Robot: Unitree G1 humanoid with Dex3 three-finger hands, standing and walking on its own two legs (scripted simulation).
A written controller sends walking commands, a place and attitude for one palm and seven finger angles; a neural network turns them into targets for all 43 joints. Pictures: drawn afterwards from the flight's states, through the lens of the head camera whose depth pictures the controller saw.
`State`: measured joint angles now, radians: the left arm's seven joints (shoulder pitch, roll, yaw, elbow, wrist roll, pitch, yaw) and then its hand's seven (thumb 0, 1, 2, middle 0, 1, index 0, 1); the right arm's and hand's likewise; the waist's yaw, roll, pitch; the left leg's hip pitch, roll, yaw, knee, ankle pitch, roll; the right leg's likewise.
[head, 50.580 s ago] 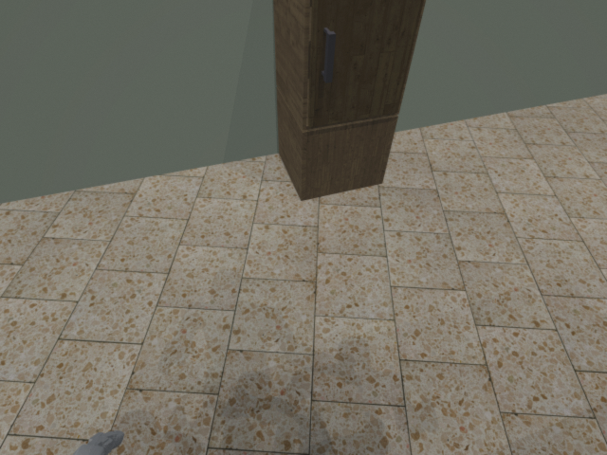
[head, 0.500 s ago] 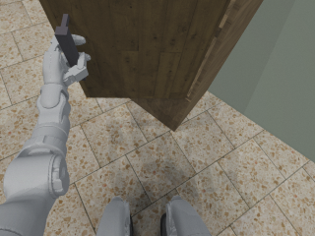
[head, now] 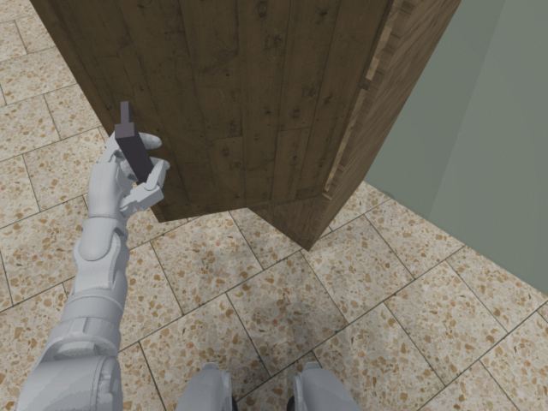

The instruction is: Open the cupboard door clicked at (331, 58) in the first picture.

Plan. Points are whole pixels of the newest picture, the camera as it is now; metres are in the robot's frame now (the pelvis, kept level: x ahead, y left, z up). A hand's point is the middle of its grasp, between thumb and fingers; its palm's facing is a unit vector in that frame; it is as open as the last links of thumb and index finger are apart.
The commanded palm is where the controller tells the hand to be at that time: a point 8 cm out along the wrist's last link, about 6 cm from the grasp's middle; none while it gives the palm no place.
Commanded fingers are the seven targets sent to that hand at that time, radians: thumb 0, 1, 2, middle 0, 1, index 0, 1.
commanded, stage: pull the door open along its arc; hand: left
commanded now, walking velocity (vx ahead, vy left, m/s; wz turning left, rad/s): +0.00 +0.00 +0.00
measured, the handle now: (142, 154) +0.49 +0.18 +0.03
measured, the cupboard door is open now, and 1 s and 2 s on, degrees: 51 84 84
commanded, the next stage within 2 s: open thumb and fingers to let go in 0.70 s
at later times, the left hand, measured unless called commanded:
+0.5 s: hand (206, 254) +0.32 +0.08 +0.03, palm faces +0.42 -0.91 -0.01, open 6.3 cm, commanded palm +0.26 +0.12 +0.03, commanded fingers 0.00 0.90 0.90 -0.40 -1.35 -0.40 -1.35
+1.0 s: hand (243, 286) +0.28 +0.03 +0.03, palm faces +0.39 -0.92 -0.02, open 6.7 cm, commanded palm +0.23 +0.07 +0.03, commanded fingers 0.00 0.13 0.57 -0.34 -1.27 -0.34 -1.27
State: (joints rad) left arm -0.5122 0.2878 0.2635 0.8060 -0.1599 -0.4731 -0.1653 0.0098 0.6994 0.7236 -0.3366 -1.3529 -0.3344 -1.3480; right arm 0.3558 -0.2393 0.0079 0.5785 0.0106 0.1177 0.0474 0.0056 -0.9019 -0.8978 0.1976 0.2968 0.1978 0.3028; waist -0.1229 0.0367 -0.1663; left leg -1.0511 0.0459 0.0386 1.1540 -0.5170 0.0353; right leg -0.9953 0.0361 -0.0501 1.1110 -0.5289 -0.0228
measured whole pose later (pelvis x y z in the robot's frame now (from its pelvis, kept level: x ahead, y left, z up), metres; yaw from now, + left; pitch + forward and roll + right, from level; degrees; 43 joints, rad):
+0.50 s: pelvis -0.01 -0.03 +0.00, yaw +4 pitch +18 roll +0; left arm -0.10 -0.07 -0.07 0.41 0.08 -0.45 0.52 0.02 0.69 0.76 -0.31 -1.31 -0.31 -1.31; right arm 0.19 -0.17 0.00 0.57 -0.07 0.06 0.05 0.01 -0.90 -0.90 0.20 0.30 0.20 0.30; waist -0.01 0.02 -0.18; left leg -0.96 0.02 0.00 1.14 -0.50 -0.01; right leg -0.91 0.01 -0.09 1.15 -0.56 -0.07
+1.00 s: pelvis -0.01 -0.06 -0.01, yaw +6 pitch +18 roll +2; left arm 0.07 -0.10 -0.22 0.28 0.10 -0.44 0.54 0.01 0.56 0.74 -0.35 -1.32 -0.36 -1.32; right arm 0.15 -0.18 -0.01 0.58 -0.08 -0.04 0.02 0.01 -0.90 -0.90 0.20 0.30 0.20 0.30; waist -0.01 0.03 -0.17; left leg -0.97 0.00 -0.03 1.15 -0.49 -0.05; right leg -0.93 0.00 -0.12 1.19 -0.59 -0.10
